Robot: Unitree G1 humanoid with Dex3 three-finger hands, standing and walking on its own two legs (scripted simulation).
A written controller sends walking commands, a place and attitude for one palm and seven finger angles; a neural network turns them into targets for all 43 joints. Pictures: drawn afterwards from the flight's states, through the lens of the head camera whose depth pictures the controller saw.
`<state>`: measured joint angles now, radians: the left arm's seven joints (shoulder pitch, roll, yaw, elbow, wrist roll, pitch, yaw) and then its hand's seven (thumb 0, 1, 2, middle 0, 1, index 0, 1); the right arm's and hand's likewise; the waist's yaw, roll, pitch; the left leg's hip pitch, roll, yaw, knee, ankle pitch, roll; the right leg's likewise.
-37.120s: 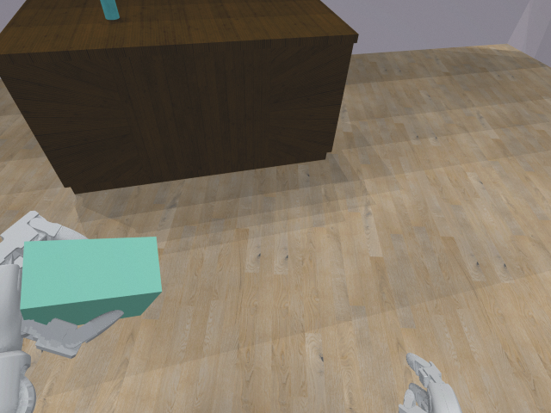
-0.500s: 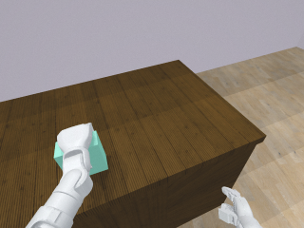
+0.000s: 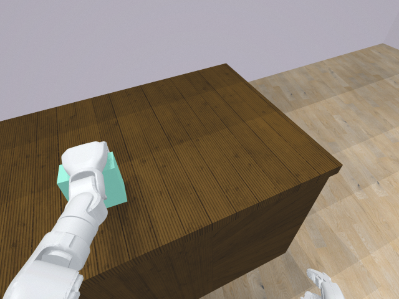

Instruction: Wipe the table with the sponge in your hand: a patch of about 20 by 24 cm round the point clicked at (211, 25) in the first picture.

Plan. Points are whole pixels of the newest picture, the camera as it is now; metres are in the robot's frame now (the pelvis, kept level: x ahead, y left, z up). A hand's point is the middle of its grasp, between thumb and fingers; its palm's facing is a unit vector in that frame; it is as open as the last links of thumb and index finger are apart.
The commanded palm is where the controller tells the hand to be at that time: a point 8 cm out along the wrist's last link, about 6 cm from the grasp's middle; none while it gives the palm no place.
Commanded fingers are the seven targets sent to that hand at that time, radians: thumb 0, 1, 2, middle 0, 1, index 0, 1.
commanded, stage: wipe forward along the middle lane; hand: left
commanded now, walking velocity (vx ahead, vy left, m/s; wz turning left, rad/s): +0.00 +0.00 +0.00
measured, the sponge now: (97, 189) +0.35 +0.28 +0.00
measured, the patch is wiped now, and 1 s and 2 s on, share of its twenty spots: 1.00 1.00 1.00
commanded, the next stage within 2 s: slide back across to the first lane in 0.76 s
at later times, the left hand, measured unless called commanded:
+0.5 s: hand (90, 158) +0.41 +0.30 +0.05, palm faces -0.09 -0.01 -1.00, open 10.3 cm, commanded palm +0.39 +0.30 +0.08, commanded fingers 0.00 0.10 1.30 -1.20 -1.60 -1.20 -1.60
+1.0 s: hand (83, 146) +0.45 +0.34 +0.05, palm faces -0.09 -0.02 -1.00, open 10.3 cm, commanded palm +0.42 +0.33 +0.09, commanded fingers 0.00 0.10 1.30 -1.20 -1.60 -1.20 -1.60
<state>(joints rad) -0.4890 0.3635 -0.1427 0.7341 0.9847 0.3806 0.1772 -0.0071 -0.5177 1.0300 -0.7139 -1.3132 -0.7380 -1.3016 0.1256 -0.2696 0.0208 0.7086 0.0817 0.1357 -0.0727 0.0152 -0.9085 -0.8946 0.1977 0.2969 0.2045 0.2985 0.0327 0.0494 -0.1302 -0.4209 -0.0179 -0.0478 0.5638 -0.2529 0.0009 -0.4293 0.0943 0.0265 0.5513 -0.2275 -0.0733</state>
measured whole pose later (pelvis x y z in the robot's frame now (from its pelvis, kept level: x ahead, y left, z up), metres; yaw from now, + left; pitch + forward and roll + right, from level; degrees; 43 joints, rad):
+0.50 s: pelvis +0.00 +0.01 +0.00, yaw -1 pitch +11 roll +0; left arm -0.68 0.47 -0.06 0.99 1.00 0.26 0.21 0.00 -0.53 1.03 -0.72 -1.31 -0.75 -1.30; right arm 0.19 -0.27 0.01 0.72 0.08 0.13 -0.06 0.01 -0.91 -0.89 0.20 0.30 0.21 0.30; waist -0.02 0.04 -0.14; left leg -0.52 -0.01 -0.04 0.59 -0.26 0.00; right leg -0.51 0.10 0.03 0.55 -0.22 -0.07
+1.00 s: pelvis +0.01 +0.04 +0.00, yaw -1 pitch +14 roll -2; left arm -0.79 0.52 -0.02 1.11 1.03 0.23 0.22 0.00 -0.53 1.04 -0.73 -1.31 -0.75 -1.30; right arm 0.25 -0.26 0.00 0.74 0.07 0.11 -0.04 0.01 -0.91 -0.89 0.20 0.30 0.21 0.30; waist -0.05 0.04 -0.16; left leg -0.58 -0.03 -0.02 0.62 -0.28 0.04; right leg -0.56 0.08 0.05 0.54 -0.22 -0.03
